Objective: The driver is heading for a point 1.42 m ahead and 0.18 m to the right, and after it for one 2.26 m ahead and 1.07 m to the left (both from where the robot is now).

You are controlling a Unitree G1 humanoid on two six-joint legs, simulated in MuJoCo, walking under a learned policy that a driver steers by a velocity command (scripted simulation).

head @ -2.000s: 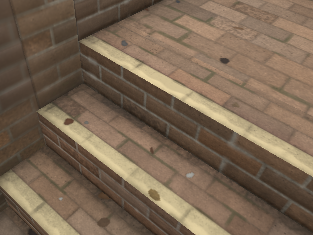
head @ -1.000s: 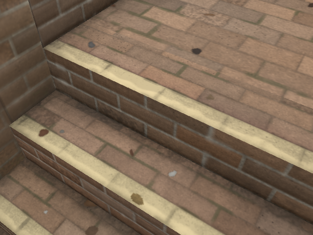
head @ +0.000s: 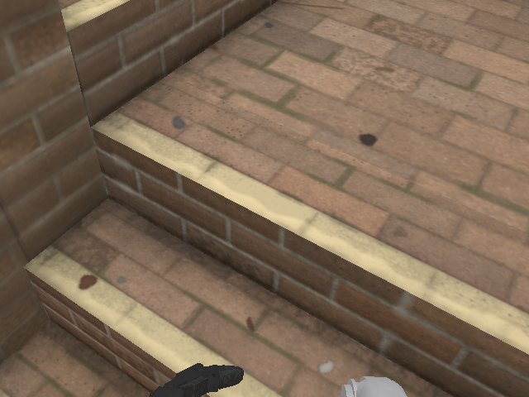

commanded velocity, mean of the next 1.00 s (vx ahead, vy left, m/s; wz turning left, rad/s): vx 0.50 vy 0.00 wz -0.09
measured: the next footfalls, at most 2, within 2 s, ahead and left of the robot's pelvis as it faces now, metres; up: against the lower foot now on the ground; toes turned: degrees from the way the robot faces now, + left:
right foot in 0.18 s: +0.12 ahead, -0.15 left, +0.21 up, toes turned +4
left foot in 0.48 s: +0.07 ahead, +0.16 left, +0.23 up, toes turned +5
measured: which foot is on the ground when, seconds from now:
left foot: down 0.00-0.12, up 0.14-0.46, down 0.48-0.54, up 0.56-0.62, down 0.64-0.72, up 0.74-0.90, down 0.92-1.00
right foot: up 0.00-0.16, down 0.18-0.88, up 0.90-1.00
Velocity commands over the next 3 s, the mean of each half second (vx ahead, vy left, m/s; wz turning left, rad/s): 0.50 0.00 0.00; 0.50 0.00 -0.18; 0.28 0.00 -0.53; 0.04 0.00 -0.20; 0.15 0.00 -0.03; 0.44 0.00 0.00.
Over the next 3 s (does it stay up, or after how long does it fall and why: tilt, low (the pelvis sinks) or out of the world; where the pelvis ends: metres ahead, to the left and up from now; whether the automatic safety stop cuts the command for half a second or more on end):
stays up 0.25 0.38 0.03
